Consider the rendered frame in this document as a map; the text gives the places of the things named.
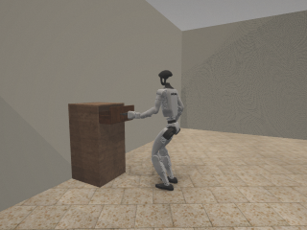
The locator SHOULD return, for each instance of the robot right upper arm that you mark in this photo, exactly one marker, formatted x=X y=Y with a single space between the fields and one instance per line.
x=180 y=105

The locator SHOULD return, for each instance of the drawer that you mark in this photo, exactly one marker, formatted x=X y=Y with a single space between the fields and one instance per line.
x=114 y=115

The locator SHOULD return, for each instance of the robot right forearm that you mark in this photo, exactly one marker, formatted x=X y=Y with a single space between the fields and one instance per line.
x=178 y=115

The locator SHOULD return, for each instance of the robot left upper arm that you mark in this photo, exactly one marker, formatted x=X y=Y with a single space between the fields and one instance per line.
x=160 y=94

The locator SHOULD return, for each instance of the cabinet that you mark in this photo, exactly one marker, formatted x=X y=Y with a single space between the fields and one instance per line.
x=98 y=151

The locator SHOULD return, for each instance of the robot left forearm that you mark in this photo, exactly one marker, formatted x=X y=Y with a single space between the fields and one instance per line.
x=146 y=114

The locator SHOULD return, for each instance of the left robot hand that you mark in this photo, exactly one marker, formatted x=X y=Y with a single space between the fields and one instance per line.
x=131 y=115

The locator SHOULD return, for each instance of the left robot thigh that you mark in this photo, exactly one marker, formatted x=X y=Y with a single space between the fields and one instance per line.
x=165 y=133

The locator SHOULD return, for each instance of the robot left shin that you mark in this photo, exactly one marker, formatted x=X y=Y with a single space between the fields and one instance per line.
x=160 y=169

